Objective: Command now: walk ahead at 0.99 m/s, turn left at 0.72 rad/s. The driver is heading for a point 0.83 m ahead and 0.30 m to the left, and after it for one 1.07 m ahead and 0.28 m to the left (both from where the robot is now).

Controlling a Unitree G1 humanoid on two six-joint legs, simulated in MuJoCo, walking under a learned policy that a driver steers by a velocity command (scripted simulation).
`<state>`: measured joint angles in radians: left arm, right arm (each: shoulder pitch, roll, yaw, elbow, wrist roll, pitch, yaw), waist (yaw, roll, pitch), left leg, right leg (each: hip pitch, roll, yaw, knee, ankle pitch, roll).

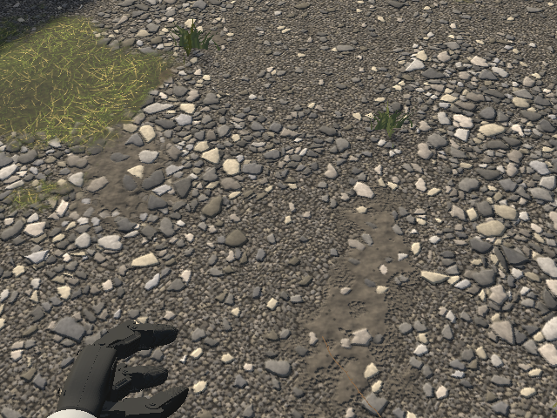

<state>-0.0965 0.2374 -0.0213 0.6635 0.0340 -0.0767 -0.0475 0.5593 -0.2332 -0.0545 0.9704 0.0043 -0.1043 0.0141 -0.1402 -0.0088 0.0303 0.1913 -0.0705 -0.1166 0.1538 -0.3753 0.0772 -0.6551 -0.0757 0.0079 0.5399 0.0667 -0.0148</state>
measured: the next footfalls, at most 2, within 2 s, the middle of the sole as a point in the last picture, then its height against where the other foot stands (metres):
right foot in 0.04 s outside the picture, level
left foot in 0.50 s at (199, 356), level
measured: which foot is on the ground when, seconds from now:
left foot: down 0.00-0.06, up 0.08-0.48, down 0.50-0.92, up 0.94-1.00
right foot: up 0.00-0.02, down 0.04-0.50, up 0.52-0.90, down 0.92-1.00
